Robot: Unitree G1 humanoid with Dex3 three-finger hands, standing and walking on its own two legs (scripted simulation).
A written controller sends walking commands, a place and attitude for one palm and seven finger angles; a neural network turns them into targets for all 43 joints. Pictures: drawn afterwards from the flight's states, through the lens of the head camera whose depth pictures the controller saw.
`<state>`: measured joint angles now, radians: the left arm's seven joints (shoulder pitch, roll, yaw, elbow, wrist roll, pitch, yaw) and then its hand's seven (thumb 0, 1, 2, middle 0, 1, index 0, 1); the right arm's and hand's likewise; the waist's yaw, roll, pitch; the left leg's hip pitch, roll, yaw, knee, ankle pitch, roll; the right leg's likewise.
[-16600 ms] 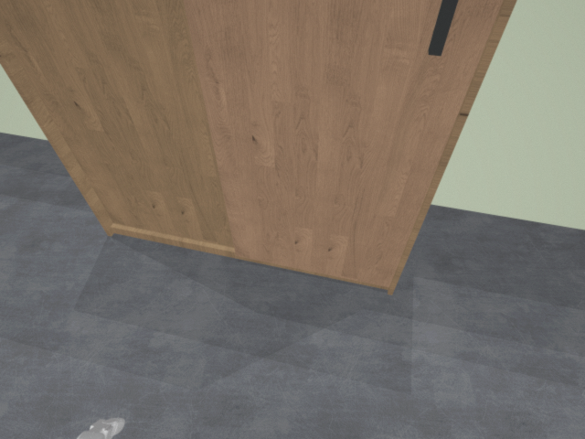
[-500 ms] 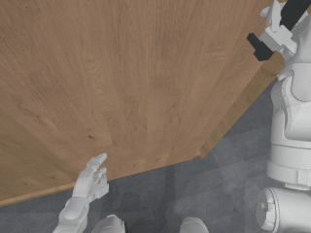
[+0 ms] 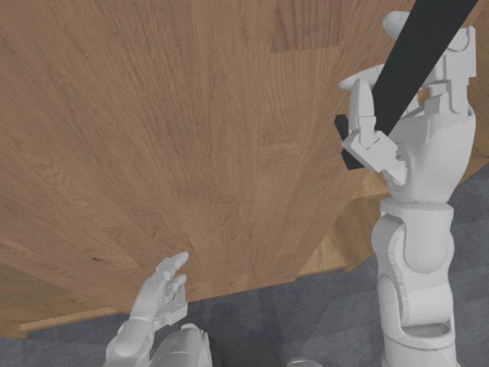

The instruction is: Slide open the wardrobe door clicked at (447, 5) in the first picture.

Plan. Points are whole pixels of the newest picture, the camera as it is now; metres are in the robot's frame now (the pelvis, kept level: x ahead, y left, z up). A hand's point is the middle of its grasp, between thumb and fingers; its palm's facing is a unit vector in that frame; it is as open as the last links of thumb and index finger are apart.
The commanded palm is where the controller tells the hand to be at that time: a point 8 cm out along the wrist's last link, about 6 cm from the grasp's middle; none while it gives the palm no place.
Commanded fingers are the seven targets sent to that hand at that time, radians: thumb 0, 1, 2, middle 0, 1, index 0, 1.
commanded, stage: step sideways, sliding the door along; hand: right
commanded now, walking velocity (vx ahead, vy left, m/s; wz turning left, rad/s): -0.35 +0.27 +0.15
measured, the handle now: (378, 81) +0.33 -0.14 +0.28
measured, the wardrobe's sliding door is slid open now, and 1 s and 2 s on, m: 0.22 0.39 0.42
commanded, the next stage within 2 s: stop walking and hold the door there in 0.94 s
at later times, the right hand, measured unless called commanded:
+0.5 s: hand (247, 159) +0.28 -0.02 +0.25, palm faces -0.05 +0.99 -0.12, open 8.1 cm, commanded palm +0.27 -0.06 +0.25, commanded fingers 0.00 -0.90 -0.90 0.45 1.40 0.45 1.40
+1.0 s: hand (166, 157) +0.28 +0.05 +0.27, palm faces +0.14 +0.99 +0.03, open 6.9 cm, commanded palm +0.25 +0.06 +0.25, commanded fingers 0.00 -0.90 -0.90 0.45 1.40 0.45 1.40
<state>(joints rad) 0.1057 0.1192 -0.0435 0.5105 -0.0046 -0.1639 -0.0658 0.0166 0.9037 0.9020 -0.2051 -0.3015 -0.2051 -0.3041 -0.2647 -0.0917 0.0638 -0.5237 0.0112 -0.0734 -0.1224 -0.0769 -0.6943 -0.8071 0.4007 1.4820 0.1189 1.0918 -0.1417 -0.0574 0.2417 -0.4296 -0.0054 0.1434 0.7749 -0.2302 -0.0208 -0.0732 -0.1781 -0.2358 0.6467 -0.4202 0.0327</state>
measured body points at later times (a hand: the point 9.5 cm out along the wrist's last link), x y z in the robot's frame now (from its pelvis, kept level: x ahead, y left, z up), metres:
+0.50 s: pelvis -0.06 +0.05 +0.00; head -0.02 +0.06 +0.44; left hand +0.12 +0.29 -0.08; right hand +0.27 -0.07 +0.26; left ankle +0.03 +0.11 -0.70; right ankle -0.06 -0.10 -0.73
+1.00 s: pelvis -0.16 +0.18 +0.00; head -0.09 +0.17 +0.44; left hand -0.01 +0.43 -0.10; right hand +0.26 -0.01 +0.26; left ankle -0.16 +0.31 -0.68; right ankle -0.10 +0.02 -0.73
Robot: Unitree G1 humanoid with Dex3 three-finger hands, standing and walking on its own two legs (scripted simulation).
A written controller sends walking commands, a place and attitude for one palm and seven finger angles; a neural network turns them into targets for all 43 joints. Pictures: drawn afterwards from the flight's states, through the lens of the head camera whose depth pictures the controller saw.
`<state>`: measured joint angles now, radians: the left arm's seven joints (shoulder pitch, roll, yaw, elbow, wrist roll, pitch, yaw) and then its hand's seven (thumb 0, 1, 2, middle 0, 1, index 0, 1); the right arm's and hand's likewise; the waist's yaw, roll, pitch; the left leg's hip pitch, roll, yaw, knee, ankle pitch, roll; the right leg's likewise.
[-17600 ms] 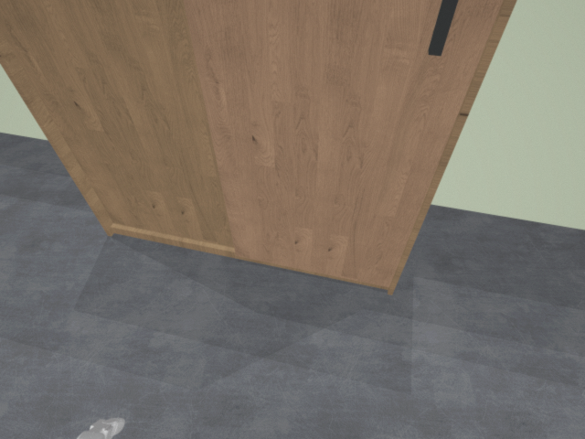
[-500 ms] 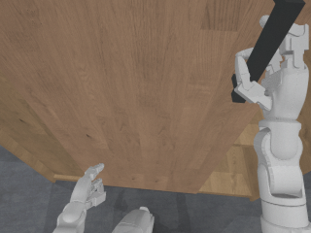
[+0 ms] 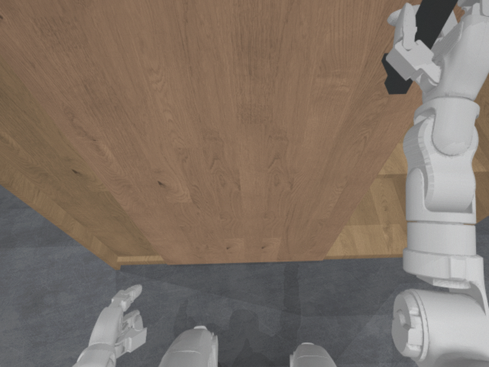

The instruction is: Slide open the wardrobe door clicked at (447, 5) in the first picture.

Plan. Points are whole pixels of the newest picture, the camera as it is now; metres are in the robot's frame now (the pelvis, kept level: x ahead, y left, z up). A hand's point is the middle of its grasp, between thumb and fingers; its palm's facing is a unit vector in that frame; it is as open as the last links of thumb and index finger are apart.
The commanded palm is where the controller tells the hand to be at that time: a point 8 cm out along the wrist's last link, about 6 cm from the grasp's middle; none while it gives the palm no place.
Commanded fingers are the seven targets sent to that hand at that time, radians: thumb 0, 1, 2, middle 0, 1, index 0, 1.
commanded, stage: stop walking and hold the door there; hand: right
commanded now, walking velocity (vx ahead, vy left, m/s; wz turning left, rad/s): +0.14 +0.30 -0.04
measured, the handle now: (422, 10) +0.46 -0.21 +0.28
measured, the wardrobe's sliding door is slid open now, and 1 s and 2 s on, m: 0.39 0.42 0.42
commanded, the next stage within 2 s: loosen the grip on the handle in 1.12 s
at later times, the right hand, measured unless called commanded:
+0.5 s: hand (381, 42) +0.42 -0.16 +0.27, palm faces +0.43 +0.88 -0.23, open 6.7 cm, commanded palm +0.38 -0.22 +0.23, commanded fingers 0.00 -0.90 -0.90 0.45 1.40 0.45 1.40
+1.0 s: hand (381, 44) +0.42 -0.16 +0.27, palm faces +0.33 +0.92 -0.20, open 6.5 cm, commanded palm +0.39 -0.24 +0.23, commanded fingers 0.00 -0.90 -0.90 0.45 1.40 0.45 1.40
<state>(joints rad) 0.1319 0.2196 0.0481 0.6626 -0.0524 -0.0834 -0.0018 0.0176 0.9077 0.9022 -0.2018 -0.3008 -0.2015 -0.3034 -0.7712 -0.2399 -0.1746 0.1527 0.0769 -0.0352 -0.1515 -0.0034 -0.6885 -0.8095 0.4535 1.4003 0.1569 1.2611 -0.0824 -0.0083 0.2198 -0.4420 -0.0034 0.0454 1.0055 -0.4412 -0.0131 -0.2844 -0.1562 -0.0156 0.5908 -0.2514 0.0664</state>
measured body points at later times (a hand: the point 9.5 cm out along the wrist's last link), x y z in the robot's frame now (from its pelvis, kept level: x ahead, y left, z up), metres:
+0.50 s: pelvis +0.00 +0.09 +0.01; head +0.02 +0.12 +0.46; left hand +0.11 +0.39 -0.09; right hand +0.39 -0.21 +0.28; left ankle +0.03 +0.20 -0.73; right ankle +0.01 -0.02 -0.72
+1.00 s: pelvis -0.04 +0.06 +0.00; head -0.03 +0.07 +0.45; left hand -0.01 +0.33 -0.12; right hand +0.40 -0.21 +0.28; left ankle +0.03 +0.20 -0.73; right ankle +0.00 -0.03 -0.73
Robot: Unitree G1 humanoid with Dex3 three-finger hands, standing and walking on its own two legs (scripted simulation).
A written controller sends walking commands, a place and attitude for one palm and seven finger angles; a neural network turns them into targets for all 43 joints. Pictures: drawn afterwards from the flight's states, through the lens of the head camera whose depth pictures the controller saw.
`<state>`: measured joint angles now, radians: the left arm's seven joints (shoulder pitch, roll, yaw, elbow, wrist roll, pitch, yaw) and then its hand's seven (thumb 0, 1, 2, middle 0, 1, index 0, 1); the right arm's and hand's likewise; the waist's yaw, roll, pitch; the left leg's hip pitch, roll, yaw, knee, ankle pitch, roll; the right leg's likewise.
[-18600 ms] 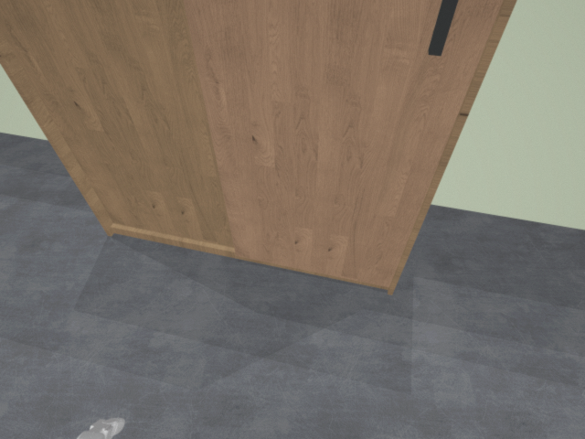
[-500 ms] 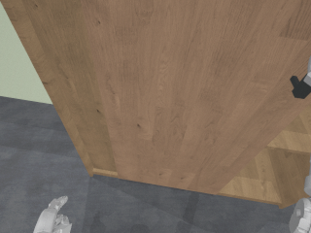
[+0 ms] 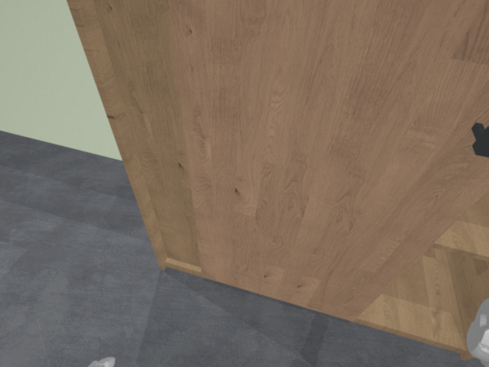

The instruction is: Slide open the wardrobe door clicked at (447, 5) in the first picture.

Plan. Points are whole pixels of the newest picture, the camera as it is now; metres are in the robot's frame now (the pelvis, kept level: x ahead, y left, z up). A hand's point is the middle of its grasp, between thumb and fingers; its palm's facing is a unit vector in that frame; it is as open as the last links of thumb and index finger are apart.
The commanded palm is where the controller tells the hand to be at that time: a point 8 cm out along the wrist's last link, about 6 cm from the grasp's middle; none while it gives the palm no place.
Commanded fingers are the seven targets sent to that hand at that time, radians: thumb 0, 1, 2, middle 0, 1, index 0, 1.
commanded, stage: stop walking and hold the door there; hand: right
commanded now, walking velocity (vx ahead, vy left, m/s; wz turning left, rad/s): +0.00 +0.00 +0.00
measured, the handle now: out of the picture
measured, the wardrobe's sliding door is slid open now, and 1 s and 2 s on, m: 0.42 0.42 0.42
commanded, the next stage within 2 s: loosen the grip on the handle in 0.12 s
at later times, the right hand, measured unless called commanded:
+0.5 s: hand out of the picture +0.43 -0.28 +0.28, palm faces +0.44 +0.88 -0.19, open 9.9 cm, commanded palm +0.40 -0.31 +0.26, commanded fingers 0.00 0.55 -0.20 0.38 1.32 0.38 1.32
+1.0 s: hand out of the picture +0.43 -0.29 +0.27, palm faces +0.41 +0.89 -0.20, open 14.6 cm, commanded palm +0.40 -0.34 +0.27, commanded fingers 0.00 0.55 -0.20 0.25 1.15 0.25 1.15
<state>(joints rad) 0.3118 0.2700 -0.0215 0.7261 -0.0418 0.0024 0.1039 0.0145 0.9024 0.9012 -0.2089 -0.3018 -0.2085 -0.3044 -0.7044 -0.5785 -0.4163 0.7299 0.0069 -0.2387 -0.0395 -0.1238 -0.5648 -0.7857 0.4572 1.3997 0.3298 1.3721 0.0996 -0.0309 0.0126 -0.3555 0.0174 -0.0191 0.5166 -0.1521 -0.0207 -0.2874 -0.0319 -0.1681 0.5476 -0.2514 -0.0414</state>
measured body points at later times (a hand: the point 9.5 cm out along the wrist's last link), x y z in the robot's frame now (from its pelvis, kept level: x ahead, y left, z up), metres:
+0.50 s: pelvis -0.01 +0.02 +0.00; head +0.01 +0.01 +0.45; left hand +0.11 +0.29 -0.09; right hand +0.40 -0.32 +0.29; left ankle +0.08 +0.13 -0.73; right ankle +0.03 -0.09 -0.73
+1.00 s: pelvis +0.05 +0.02 +0.00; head +0.07 +0.01 +0.45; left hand +0.21 +0.24 -0.10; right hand +0.41 -0.33 +0.28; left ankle +0.08 +0.13 -0.73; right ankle +0.03 -0.09 -0.73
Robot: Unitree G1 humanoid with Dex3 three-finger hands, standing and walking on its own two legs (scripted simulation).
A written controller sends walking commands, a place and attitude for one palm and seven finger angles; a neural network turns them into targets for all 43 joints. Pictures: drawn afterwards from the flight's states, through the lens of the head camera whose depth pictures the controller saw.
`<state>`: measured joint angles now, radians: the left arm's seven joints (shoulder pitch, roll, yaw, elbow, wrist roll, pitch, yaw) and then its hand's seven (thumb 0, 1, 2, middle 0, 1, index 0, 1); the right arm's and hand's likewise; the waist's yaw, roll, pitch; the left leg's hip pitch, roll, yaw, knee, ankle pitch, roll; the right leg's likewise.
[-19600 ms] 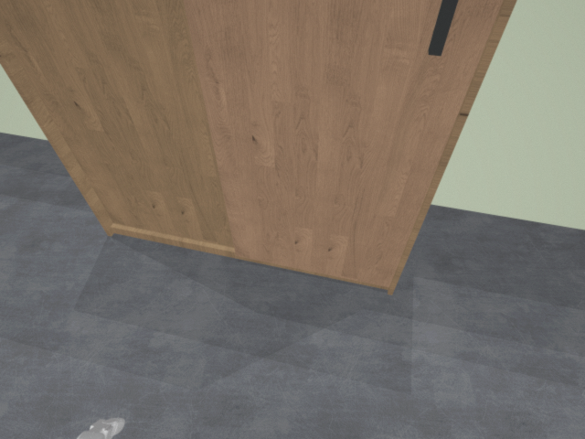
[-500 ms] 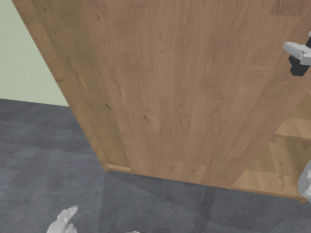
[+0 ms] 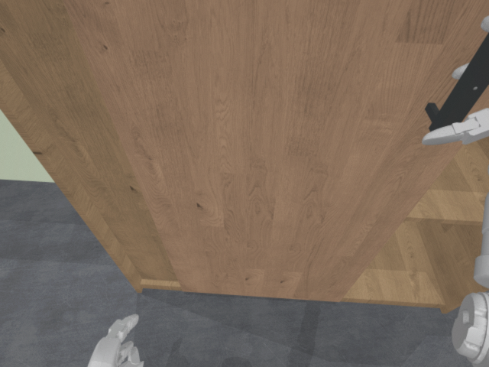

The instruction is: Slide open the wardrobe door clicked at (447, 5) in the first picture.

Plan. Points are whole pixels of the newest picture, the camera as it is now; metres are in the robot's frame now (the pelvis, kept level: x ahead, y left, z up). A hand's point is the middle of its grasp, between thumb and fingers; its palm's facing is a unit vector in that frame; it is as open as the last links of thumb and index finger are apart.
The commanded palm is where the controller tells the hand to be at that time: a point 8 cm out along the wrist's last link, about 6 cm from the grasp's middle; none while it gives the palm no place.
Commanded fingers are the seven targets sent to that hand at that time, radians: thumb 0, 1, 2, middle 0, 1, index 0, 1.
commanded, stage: slip the hand off the handle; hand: right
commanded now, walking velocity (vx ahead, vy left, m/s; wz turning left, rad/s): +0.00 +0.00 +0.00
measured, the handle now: (468, 69) +0.44 -0.27 +0.28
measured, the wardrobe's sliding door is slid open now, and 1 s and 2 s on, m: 0.42 0.42 0.42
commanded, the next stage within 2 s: draw the hand back to the body in 1.44 s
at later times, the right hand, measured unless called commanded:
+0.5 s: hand out of the picture +0.41 -0.31 +0.27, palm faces +0.34 +0.92 -0.21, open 14.7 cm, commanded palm +0.37 -0.36 +0.27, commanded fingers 0.00 0.55 -0.20 0.25 1.15 0.25 1.15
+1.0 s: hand out of the picture +0.33 -0.33 +0.27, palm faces +0.39 +0.90 -0.19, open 14.7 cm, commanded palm +0.28 -0.36 +0.27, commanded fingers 0.00 0.55 -0.20 0.25 1.15 0.25 1.15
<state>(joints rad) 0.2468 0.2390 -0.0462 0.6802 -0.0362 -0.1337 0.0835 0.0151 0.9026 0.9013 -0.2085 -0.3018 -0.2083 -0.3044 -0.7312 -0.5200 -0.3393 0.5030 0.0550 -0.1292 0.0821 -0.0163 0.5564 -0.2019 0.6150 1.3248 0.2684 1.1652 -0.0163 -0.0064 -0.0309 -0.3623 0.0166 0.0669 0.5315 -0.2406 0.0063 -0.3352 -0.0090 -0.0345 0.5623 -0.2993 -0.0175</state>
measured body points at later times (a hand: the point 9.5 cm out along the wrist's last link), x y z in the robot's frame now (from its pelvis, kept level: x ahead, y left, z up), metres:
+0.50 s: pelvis +0.00 +0.01 +0.00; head +0.03 +0.01 +0.45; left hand +0.08 +0.28 -0.11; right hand +0.39 -0.36 +0.28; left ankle +0.02 +0.12 -0.73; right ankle -0.01 -0.11 -0.73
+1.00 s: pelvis +0.01 -0.01 +0.00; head +0.01 +0.00 +0.45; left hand +0.20 +0.23 -0.08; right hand +0.30 -0.37 +0.28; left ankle +0.02 +0.12 -0.73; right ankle -0.01 -0.11 -0.73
